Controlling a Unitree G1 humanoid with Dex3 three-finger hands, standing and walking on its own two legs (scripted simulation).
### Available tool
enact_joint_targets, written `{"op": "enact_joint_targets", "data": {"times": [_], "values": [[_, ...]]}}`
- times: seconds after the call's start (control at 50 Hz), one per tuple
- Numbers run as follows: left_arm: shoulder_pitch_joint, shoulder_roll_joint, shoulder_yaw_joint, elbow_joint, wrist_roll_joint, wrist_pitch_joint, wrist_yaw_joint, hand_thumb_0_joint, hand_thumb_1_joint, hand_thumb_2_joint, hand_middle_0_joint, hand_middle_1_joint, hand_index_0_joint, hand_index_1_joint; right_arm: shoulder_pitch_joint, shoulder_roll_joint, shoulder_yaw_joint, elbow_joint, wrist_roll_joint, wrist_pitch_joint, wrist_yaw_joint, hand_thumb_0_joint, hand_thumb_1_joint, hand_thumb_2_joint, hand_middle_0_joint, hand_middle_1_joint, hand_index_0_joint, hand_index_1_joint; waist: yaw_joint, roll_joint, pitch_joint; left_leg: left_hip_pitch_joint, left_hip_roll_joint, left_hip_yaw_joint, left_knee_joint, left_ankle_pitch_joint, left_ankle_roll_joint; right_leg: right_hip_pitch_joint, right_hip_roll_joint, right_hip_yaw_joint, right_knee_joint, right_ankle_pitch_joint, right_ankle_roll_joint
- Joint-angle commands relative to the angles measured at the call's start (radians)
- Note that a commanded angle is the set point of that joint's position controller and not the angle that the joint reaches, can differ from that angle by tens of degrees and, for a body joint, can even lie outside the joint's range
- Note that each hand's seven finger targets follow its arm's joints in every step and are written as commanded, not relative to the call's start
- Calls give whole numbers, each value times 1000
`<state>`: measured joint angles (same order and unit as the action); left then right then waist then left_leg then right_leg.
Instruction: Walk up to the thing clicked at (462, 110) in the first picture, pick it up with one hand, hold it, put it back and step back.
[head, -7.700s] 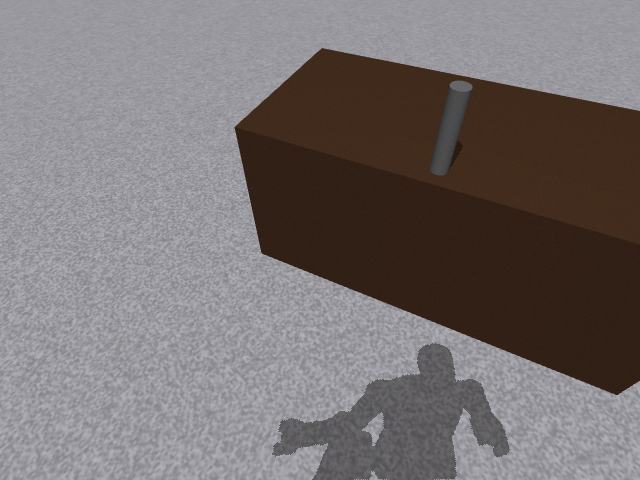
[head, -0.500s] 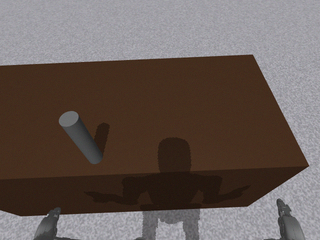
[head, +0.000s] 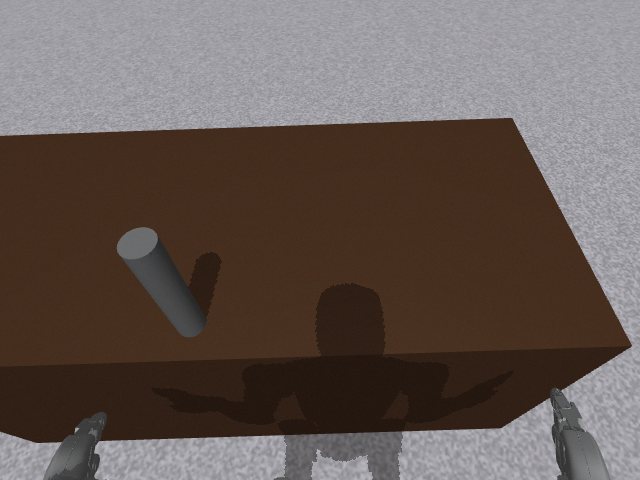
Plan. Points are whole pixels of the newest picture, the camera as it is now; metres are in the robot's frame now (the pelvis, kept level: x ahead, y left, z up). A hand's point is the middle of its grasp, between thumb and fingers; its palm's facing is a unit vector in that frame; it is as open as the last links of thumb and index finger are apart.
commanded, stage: go down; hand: left
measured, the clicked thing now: (168, 289) +0.38 +0.24 -0.02
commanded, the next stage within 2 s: approach in 1.86 s
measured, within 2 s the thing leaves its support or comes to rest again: neither
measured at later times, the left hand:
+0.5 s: hand out of the picture +0.15 +0.29 -0.06, palm faces +0.12 -0.93 -0.34, open 17.4 cm
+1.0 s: hand (48, 384) +0.24 +0.35 -0.01, palm faces +0.20 -0.95 -0.24, open 17.6 cm
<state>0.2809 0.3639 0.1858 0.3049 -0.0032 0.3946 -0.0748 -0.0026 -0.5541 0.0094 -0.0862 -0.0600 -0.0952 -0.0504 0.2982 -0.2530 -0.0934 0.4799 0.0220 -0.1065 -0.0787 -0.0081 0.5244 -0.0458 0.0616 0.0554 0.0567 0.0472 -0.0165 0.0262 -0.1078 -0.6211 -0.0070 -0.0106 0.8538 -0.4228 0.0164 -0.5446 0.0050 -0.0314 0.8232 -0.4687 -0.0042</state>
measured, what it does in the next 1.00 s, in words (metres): stands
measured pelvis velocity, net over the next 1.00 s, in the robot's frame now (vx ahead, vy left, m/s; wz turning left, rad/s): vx -0.02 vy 0.00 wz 0.00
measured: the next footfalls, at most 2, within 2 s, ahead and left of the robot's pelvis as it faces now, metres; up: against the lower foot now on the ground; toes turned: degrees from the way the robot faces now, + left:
none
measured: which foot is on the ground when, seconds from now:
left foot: down 0.00-1.00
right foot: down 0.00-1.00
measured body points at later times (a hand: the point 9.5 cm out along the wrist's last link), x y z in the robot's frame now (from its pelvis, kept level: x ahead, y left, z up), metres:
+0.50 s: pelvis -0.01 +0.00 -0.01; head +0.03 +0.00 +0.43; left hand +0.14 +0.34 -0.04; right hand +0.14 -0.26 -0.08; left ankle +0.00 +0.11 -0.70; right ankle -0.04 -0.12 -0.70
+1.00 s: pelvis -0.02 +0.00 -0.01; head +0.02 +0.01 +0.43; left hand +0.23 +0.40 +0.01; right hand +0.13 -0.25 -0.08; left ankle +0.00 +0.11 -0.70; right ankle -0.04 -0.12 -0.70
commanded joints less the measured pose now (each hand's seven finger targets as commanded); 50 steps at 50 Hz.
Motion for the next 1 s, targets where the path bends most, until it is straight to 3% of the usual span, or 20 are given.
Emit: {"op": "enact_joint_targets", "data": {"times": [0.0, 0.02, 0.14, 0.32, 0.34, 0.38, 0.4, 0.44, 0.46, 0.48, 0.54, 0.6, 0.62, 0.66, 0.76, 0.82, 0.84, 0.88, 0.94, 0.98], "values": [[-2, 215, 104, -207, -7, -18, 2, 0, -565, 2, -82, -48, -88, -42, 12, -138, -60, -169, 6, -45, -16, 0, 542, -43, 51, 50, 50, 50, 7, 37, -176, 170, 5, -11, -79, 358, 0, 11, 5, -4, -77, 337, -4], [28, 233, 129, -177, -3, -12, 3, 0, -563, 5, -81, -42, -84, -39, -22, -170, -72, -235, 4, -51, -20, 0, 539, -45, 50, 50, 50, 50, 8, 11, -198, 171, 8, -17, -78, 371, 0, 24, 8, -7, -72, 341, -5], [20, 247, 140, -251, -13, -6, -19, 0, -534, 8, -76, -40, -80, -35, 68, -120, -41, -211, 8, -43, -25, 0, 541, -44, 51, 50, 50, 50, 9, 54, -158, 137, 2, -10, -65, 322, -2, -14, 5, -4, -56, 298, -7], [51, 283, 190, -283, -34, -8, -58, 0, -557, 3, -72, -28, -75, -26, 58, -110, -8, -309, 5, -53, -41, 0, 536, -47, 50, 50, 50, 50, 16, 40, -169, 99, -3, -7, -33, 289, 5, -37, 2, -2, -41, 281, -2], [36, 275, 183, -298, -37, -12, -63, 0, -546, 6, -70, -24, -70, -24, 91, -90, 6, -262, 4, -49, -43, 0, 536, -48, 51, 50, 50, 50, 15, 47, -143, 89, -5, -5, -33, 266, 4, -54, 2, -1, -41, 263, -3], [46, 299, 207, -298, -42, -13, -71, 0, -566, 1, -73, -30, -74, -29, 70, -126, -28, -293, 6, -56, -49, 0, 530, -49, 51, 50, 50, 50, 13, 44, -150, 81, -3, -12, -38, 238, 2, -63, 4, -2, -37, 230, -6], [39, 292, 196, -319, -42, -14, -75, 0, -559, 4, -72, -31, -74, -29, 96, -105, -14, -261, 5, -55, -50, 0, 534, -48, 51, 50, 50, 50, 14, 62, -143, 79, -3, -11, -37, 229, 2, -74, 4, -3, -38, 223, -7], [57, 312, 227, -306, -45, -15, -82, 0, -570, 0, -74, -32, -76, -30, 78, -127, -34, -284, 5, -63, -56, 0, 528, -49, 51, 50, 50, 50, 12, 46, -150, 75, -2, -12, -33, 221, 4, -75, 5, -3, -36, 215, -6], [38, 301, 210, -325, -49, -18, -86, 0, -575, 0, -74, -31, -78, -27, 96, -103, -19, -242, 6, -61, -55, 0, 528, -49, 51, 50, 50, 50, 14, 55, -132, 66, -5, -10, -28, 211, 4, -86, 3, -1, -35, 210, -4], [39, 321, 234, -317, -49, -19, -89, 0, -588, 0, -76, -37, -79, -35, 71, -124, -28, -291, 5, -69, -57, 0, 528, -49, 51, 50, 50, 50, 9, 42, -150, 72, -1, -13, -28, 212, 5, -85, 6, -2, -32, 207, -4], [-74, 366, 256, -337, -57, -47, -90, 0, -595, 0, -73, -31, -74, -31, 59, -103, -7, -257, 7, -79, -66, 0, 523, -51, 50, 50, 50, 50, 13, 65, -138, 49, 0, -17, -27, 170, 3, -96, 1, 1, -26, 169, -5], [-165, 395, 283, -291, -77, -83, -94, 0, -585, 17, -66, -32, -63, -37, 76, -103, -12, -213, 11, -99, -75, 0, 519, -54, 50, 50, 50, 50, -4, 53, -137, 39, 3, -16, -10, 166, 9, -115, -4, 10, -19, 183, -1], [-192, 422, 305, -288, -87, -98, -101, 0, -599, 17, -66, -38, -64, -42, 58, -120, -28, -231, 14, -105, -80, 0, 520, -54, 50, 50, 50, 50, -9, 50, -160, 47, 4, -16, -6, 167, 11, -110, -6, 14, -21, 187, 2], [-231, 463, 338, -264, -99, -116, -113, 0, -597, 26, -66, -39, -61, -45, 59, -122, -13, -236, 13, -116, -84, 0, 520, -54, 50, 50, 50, 50, -2, 64, -204, 68, 3, -15, -2, 199, 12, -73, -9, 17, -19, 222, 2], [-308, 492, 342, -103, -114, -126, -179, 0, -611, 23, -73, -51, -69, -56, 62, -109, 18, -151, 16, -116, -82, 0, 520, -54, 50, 50, 50, 50, 15, 136, -192, 88, 7, -32, -41, 217, 0, -88, 0, 1, -16, 192, -15], [-337, 526, 358, 5, -124, -130, -215, 0, -611, 17, -74, -49, -71, -54, 23, -130, 16, -156, 18, -118, -83, 0, 520, -54, 50, 50, 49, 50, 15, 95, -175, 57, 7, -29, -44, 177, 7, -90, 2, 1, -35, 166, -14], [-360, 516, 350, 4, -129, -136, -228, 0, -611, 14, -73, -49, -71, -54, 8, -112, 41, -169, 22, -123, -77, 0, 518, -55, 50, 50, 49, 50, 22, 85, -169, 52, 6, -30, -53, 165, 8, -84, 4, -1, -39, 153, -16], [-386, 550, 370, 51, -131, -151, -251, 0, -611, 10, -75, -50, -73, -55, 1, -112, 51, -199, 21, -124, -77, 0, 514, -56, 50, 50, 49, 50, 24, 68, -207, 74, 8, -27, -50, 206, 10, -61, 5, -2, -41, 189, -13], [-452, 582, 388, 99, -137, -192, -282, 0, -611, 26, -67, -48, -63, -54, 9, -124, 45, -187, 20, -126, -75, 0, 517, -56, 49, 50, 49, 50, 19, 67, -226, 92, 14, -34, -42, 278, 7, -61, 9, -4, -25, 236, -13], [-471, 616, 408, 144, -135, -221, -296, 0, -611, 18, -69, -45, -65, -52, 4, -149, 18, -185, 19, -131, -77, 0, 511, -58, 49, 50, 49, 50, 21, 60, -218, 93, 12, -29, -41, 259, 10, -75, 7, -1, -31, 221, -12]]}}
